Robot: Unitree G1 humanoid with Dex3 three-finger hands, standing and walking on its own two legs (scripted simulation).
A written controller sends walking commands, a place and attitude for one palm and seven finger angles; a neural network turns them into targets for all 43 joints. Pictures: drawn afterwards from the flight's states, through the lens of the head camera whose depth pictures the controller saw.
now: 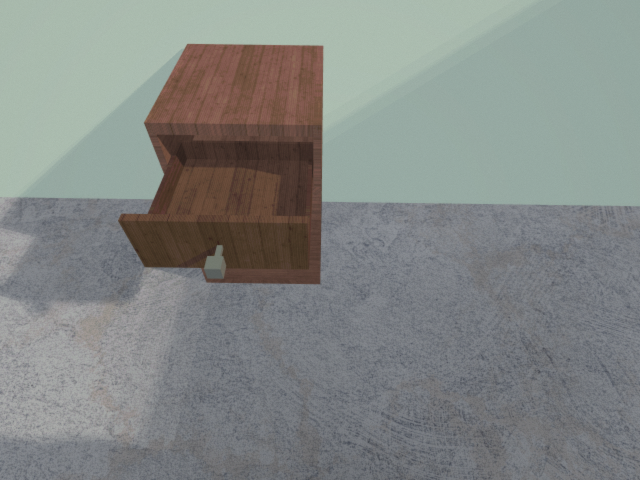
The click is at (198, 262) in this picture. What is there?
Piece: drawer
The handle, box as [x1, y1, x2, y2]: [204, 245, 225, 278]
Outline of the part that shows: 222,245 217,245 215,254 213,256 207,256 204,267 207,278 223,278 225,263 221,255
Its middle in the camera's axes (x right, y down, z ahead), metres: -0.23 +0.05 +0.83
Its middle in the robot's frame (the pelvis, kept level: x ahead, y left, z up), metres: +0.55 +0.26 -0.19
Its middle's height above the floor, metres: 0.59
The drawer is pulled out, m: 0.29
